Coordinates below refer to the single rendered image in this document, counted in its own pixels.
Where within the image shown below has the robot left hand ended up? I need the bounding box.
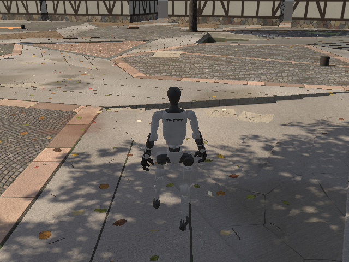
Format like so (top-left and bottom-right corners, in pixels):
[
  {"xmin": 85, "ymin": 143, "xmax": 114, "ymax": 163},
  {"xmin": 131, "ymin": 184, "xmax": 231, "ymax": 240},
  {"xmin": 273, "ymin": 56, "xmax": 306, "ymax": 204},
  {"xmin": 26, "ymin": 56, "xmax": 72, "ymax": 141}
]
[{"xmin": 141, "ymin": 157, "xmax": 154, "ymax": 171}]

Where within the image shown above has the robot left forearm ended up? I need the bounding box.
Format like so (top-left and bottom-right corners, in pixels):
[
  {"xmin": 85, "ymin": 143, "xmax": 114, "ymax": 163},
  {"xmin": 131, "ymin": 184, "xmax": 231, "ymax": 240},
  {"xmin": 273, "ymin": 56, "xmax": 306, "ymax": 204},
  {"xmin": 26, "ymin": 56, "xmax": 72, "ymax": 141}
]
[{"xmin": 143, "ymin": 133, "xmax": 154, "ymax": 159}]

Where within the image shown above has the robot right shin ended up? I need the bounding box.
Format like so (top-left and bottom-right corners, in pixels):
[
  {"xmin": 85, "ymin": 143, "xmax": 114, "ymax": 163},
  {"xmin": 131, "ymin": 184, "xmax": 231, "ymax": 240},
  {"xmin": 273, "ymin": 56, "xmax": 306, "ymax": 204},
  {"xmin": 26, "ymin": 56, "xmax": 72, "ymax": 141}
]
[{"xmin": 181, "ymin": 187, "xmax": 190, "ymax": 223}]

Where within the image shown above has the robot right hand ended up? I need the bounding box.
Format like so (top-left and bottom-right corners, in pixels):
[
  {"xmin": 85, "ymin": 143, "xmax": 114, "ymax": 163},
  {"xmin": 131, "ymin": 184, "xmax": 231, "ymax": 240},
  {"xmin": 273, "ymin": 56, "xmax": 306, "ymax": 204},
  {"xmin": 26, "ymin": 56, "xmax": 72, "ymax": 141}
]
[{"xmin": 194, "ymin": 151, "xmax": 207, "ymax": 163}]

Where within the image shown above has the robot right forearm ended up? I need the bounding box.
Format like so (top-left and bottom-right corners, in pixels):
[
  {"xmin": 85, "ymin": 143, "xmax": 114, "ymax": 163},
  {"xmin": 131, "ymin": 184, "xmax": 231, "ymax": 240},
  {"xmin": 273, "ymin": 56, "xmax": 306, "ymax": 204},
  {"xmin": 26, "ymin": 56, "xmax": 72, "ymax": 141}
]
[{"xmin": 195, "ymin": 131, "xmax": 206, "ymax": 153}]

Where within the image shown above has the robot head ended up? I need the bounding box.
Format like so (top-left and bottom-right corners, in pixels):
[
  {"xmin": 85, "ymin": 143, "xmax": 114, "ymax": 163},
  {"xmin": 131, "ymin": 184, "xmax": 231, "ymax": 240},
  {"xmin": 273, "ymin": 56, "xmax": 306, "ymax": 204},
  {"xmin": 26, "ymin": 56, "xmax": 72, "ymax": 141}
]
[{"xmin": 165, "ymin": 87, "xmax": 184, "ymax": 113}]

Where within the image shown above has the robot left upper arm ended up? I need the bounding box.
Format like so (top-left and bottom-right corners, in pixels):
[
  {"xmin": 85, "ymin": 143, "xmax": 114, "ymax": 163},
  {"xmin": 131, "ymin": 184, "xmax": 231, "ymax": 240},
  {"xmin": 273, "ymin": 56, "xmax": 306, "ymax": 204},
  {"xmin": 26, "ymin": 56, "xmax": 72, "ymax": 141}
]
[{"xmin": 149, "ymin": 110, "xmax": 163, "ymax": 141}]

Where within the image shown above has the robot right upper arm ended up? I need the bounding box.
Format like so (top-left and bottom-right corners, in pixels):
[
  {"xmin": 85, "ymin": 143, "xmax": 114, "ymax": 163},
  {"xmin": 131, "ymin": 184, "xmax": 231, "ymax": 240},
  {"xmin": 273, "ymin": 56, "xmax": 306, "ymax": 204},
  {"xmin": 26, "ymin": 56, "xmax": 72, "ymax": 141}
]
[{"xmin": 186, "ymin": 110, "xmax": 200, "ymax": 139}]

